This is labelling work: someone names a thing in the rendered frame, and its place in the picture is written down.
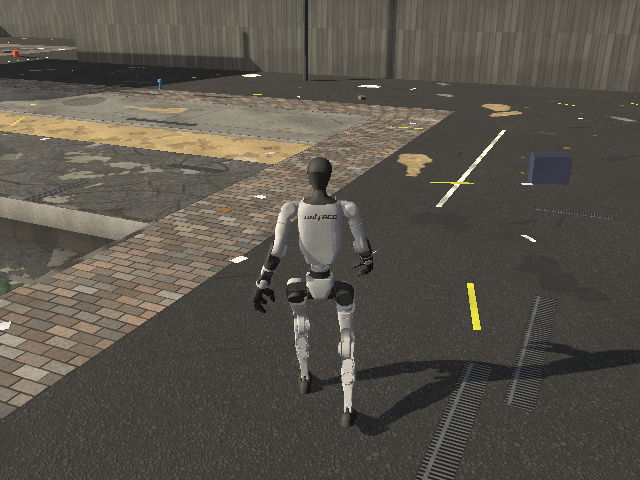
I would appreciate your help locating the left robot forearm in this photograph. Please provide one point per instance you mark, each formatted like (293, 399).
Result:
(268, 269)

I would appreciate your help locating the left robot shin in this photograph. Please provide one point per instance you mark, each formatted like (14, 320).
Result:
(302, 350)

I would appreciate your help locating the right robot hand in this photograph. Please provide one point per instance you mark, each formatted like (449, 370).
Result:
(363, 271)

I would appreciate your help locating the right robot forearm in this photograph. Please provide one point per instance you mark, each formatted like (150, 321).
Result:
(367, 257)

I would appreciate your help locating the robot left upper arm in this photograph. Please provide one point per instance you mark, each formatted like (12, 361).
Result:
(287, 212)

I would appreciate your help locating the robot right upper arm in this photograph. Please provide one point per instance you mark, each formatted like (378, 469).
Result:
(351, 210)

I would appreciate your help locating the left robot hand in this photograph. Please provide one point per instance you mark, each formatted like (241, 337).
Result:
(257, 297)

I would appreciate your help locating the left robot foot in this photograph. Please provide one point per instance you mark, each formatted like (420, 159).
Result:
(305, 386)

